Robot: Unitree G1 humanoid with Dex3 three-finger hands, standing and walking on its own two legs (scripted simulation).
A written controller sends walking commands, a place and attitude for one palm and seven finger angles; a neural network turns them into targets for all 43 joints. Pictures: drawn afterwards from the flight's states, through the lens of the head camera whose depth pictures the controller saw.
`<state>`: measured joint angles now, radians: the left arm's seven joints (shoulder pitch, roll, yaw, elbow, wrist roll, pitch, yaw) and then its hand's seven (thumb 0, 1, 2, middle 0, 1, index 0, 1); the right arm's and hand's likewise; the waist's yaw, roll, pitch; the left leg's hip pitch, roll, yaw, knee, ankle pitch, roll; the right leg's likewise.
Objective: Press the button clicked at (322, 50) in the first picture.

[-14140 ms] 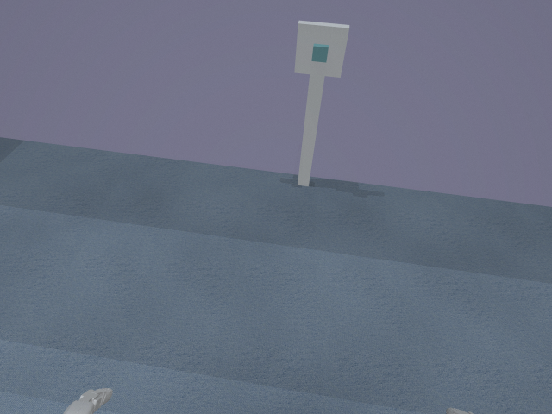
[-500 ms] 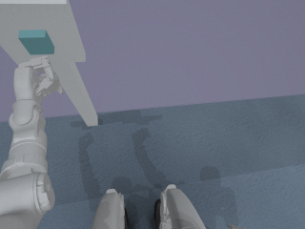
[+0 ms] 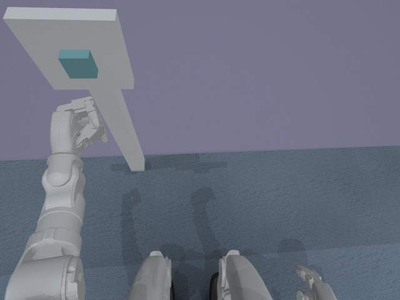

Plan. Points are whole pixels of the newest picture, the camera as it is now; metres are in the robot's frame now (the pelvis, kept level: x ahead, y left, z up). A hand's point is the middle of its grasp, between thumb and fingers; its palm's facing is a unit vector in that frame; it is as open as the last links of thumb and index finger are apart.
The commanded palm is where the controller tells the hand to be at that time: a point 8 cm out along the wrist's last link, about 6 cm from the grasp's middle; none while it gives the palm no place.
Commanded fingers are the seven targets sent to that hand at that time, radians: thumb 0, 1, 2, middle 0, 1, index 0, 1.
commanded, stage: draw the hand back to the body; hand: left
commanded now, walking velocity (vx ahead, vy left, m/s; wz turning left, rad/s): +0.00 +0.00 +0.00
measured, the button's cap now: (79, 63) +0.56 +0.25 +0.06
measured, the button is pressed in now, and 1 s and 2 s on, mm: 0 0 0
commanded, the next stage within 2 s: step back with the hand held close in 1.42 s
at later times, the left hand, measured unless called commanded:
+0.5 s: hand (56, 162) +0.32 +0.20 +0.13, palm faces +0.10 -0.99 -0.13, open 3.1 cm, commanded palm +0.28 +0.26 +0.15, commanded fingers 0.00 0.90 0.90 -1.30 -1.50 -1.30 -1.50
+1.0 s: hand out of the picture +0.25 +0.24 +0.23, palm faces +0.36 -0.85 -0.38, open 3.1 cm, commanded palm +0.19 +0.28 +0.26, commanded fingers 0.00 0.90 0.90 -1.30 -1.50 -1.30 -1.50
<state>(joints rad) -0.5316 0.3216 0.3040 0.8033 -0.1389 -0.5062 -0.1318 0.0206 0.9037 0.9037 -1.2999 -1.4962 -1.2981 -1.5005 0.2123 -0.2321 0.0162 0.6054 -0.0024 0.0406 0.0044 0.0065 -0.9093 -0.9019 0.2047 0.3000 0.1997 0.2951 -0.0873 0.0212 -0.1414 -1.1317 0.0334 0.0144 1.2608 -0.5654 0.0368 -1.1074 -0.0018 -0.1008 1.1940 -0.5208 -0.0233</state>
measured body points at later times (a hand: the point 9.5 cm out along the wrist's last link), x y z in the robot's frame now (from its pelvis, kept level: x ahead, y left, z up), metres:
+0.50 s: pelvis +0.02 -0.01 +0.07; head +0.06 -0.01 +0.52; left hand +0.31 +0.26 +0.14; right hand +0.17 -0.26 -0.02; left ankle +0.01 +0.09 -0.63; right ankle +0.02 -0.11 -0.63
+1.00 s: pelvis +0.05 +0.00 +0.11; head +0.05 -0.03 +0.56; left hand +0.22 +0.28 +0.26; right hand +0.25 -0.20 +0.03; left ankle +0.01 +0.09 -0.63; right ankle +0.02 -0.11 -0.63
